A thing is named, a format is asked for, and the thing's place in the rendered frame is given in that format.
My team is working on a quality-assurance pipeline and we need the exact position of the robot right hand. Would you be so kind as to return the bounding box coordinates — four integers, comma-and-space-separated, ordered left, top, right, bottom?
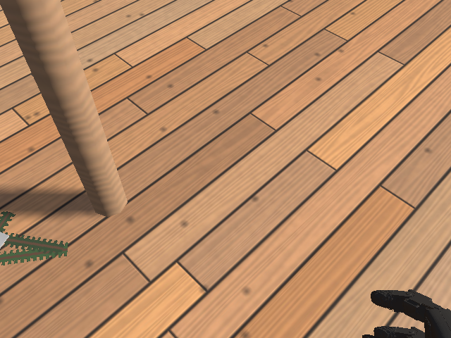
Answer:
362, 289, 451, 338

